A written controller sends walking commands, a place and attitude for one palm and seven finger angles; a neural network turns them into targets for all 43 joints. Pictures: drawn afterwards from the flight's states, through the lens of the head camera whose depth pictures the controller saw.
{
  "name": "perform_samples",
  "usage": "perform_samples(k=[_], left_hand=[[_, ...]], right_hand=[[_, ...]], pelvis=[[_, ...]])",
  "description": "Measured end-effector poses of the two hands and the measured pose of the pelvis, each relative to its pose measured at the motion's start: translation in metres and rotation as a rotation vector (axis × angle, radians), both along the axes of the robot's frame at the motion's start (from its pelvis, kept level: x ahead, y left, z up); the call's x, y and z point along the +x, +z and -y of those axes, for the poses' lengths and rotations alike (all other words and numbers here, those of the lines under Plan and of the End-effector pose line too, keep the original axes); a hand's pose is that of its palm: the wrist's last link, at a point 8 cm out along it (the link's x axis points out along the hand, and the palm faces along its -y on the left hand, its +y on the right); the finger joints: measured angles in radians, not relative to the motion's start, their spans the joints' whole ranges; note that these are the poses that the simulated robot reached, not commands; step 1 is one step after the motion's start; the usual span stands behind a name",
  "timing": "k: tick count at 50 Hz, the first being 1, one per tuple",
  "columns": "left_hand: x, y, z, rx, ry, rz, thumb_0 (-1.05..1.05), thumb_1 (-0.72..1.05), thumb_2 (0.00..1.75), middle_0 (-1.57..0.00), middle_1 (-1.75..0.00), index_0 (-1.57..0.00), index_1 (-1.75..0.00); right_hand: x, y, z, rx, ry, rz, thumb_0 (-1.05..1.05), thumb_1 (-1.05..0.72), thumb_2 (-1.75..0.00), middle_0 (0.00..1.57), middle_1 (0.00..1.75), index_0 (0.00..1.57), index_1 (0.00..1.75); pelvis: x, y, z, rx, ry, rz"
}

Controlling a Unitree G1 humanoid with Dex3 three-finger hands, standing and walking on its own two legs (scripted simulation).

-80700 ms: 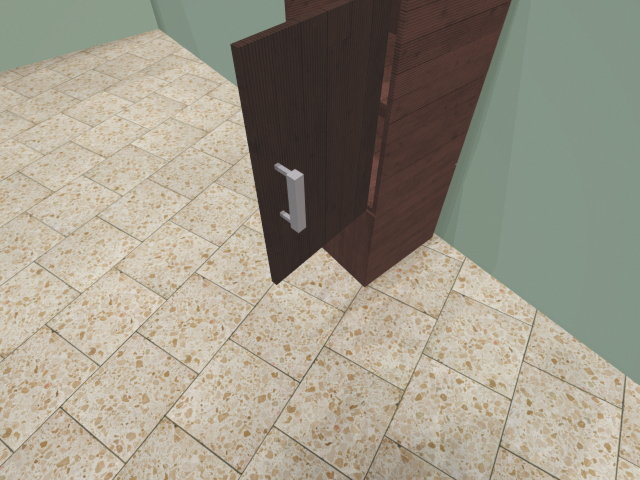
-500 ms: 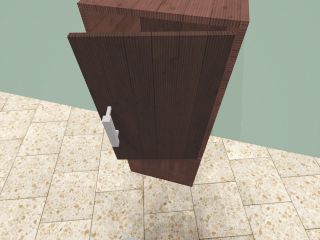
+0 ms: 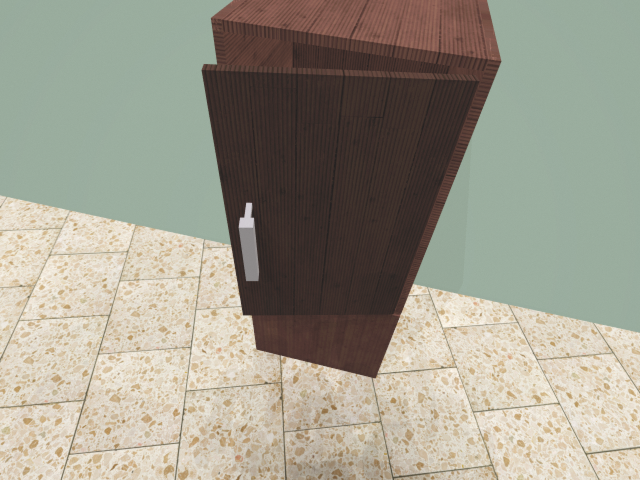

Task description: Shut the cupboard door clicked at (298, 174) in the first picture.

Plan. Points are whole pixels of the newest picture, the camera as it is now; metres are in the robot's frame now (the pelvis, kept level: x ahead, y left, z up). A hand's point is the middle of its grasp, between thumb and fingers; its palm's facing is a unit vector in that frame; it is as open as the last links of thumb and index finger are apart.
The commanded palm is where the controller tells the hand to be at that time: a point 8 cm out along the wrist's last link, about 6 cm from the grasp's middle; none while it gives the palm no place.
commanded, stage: come to a stop and stand still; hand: left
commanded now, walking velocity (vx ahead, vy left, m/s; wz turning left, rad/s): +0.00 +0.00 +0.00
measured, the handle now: (250, 242) +0.51 +0.15 -0.05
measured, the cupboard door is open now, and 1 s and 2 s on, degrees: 15 15 15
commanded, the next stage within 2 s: look again from close up in 0.46 s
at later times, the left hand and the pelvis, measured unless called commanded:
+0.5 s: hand out of the picture -0.05 +0.17 -0.18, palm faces +0.07 -0.99 -0.13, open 7.4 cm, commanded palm none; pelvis +0.00 +0.02 +0.00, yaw +2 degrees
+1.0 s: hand out of the picture +0.02 +0.19 -0.18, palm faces +0.01 -0.99 -0.16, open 7.3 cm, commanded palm none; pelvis +0.04 +0.02 +0.01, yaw +1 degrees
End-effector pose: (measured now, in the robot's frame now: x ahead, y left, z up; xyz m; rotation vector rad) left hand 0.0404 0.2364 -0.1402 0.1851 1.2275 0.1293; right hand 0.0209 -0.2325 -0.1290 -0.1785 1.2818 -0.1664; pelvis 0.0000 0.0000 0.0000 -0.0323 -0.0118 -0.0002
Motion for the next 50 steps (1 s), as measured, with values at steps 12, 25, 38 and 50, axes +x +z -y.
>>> perform_samples(k=[12,25,38,50], left_hand=[[-0.101,-0.006,-0.002,-0.031,0.102,-0.227,0.0,0.91,0.9,-0.2,-0.3,-0.2,-0.3],[-0.1,-0.011,0.012,-0.084,0.109,-0.223,0.0,0.91,0.9,-0.2,-0.3,-0.2,-0.3],[-0.059,-0.011,0.005,-0.072,0.066,-0.186,0.0,0.91,0.9,-0.2,-0.3,-0.2,-0.3],[-0.021,-0.008,-0.001,-0.049,0.041,-0.159,0.0,0.91,0.9,-0.2,-0.3,-0.2,-0.3]], right_hand=[[0.002,0.003,-0.011,-0.012,0.026,-0.024,0.0,-0.91,-0.9,0.2,0.3,0.2,0.3],[0.025,0.005,-0.023,-0.013,0.048,0.008,0.0,-0.91,-0.9,0.2,0.3,0.2,0.3],[0.021,0.006,-0.025,-0.009,0.012,-0.033,0.0,-0.91,-0.9,0.2,0.3,0.2,0.3],[0.021,0.004,-0.027,0.004,-0.009,-0.077,0.0,-0.91,-0.9,0.2,0.3,0.2,0.3]], pelvis=[[-0.004,0.003,-0.013,-0.002,0.024,-0.004],[0.003,0.004,-0.021,0.006,0.033,0.001],[0.02,0.006,-0.021,0.012,0.023,-0.014],[0.037,0.008,-0.02,0.017,0.017,-0.017]])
